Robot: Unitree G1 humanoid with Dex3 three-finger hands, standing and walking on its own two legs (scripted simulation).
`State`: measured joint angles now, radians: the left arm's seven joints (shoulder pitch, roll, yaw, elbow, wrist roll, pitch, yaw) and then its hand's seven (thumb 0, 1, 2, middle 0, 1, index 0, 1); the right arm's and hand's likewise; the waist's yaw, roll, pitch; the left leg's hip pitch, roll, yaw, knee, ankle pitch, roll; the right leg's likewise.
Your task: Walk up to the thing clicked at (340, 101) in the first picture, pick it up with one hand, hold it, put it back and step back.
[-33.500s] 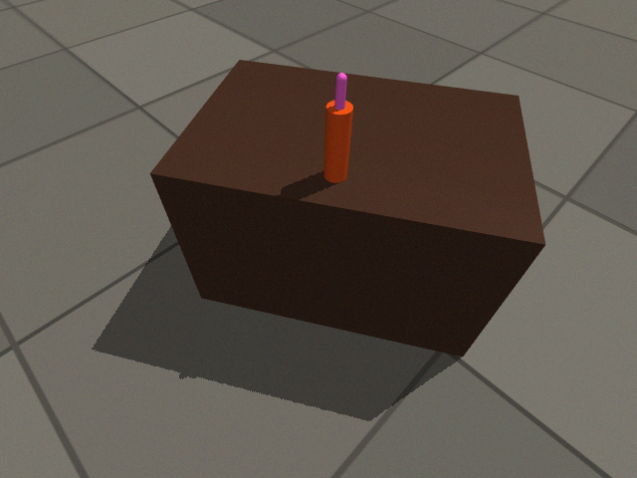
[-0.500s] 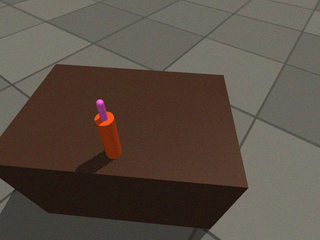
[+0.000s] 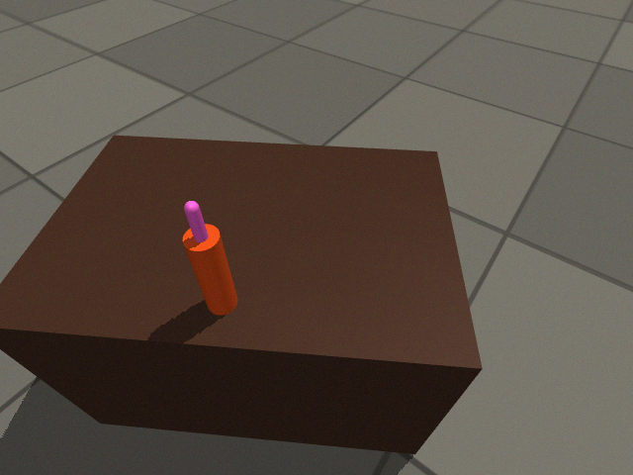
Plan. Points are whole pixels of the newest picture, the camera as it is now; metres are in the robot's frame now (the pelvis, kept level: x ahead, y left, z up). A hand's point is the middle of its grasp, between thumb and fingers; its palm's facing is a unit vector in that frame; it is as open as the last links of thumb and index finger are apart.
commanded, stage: stand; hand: left
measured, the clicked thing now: (208, 259) +0.45 +0.20 -0.05
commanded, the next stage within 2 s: step back in 1.82 s
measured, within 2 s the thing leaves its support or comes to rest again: neither
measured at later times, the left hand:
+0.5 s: hand out of the picture +0.08 +0.25 -0.16, palm faces -0.02 -0.94 -0.34, open 7.4 cm
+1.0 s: hand out of the picture +0.09 +0.24 -0.15, palm faces -0.03 -0.94 -0.35, open 7.4 cm
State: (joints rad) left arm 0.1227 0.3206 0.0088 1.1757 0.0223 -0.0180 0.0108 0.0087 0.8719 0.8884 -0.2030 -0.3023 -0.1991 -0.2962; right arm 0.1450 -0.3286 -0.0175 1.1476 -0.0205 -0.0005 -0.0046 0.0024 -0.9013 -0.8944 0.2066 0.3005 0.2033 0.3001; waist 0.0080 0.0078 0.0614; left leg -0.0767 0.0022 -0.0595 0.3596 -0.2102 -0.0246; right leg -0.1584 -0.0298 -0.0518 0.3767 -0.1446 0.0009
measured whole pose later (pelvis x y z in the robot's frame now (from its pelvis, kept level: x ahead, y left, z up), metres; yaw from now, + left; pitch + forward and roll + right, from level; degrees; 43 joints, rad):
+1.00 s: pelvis +0.02 +0.00 +0.00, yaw -1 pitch -3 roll +0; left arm 0.10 0.33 0.01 1.16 0.01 -0.01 0.00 0.01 0.91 0.89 -0.20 -0.30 -0.20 -0.30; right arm 0.13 -0.35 0.00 1.14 -0.02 -0.01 0.00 0.00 -0.90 -0.89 0.21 0.30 0.20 0.30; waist 0.00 0.01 0.06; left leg -0.05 0.02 -0.04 0.31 -0.21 -0.03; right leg -0.16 -0.01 -0.03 0.36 -0.15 -0.01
